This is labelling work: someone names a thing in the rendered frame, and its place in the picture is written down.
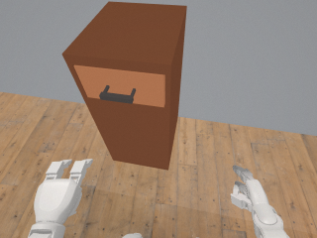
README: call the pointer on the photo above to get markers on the drawer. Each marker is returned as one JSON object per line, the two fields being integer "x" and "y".
{"x": 150, "y": 87}

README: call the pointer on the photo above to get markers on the right robot forearm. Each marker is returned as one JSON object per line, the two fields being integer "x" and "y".
{"x": 267, "y": 224}

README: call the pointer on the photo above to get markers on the left robot forearm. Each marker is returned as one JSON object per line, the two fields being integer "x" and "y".
{"x": 47, "y": 230}

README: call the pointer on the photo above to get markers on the robot right hand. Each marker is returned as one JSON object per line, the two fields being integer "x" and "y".
{"x": 248, "y": 193}

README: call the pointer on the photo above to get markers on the robot left hand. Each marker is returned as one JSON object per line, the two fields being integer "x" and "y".
{"x": 57, "y": 198}

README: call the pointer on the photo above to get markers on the cabinet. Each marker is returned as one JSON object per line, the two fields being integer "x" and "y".
{"x": 139, "y": 37}

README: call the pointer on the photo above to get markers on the handle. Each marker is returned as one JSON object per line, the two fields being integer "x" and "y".
{"x": 116, "y": 97}

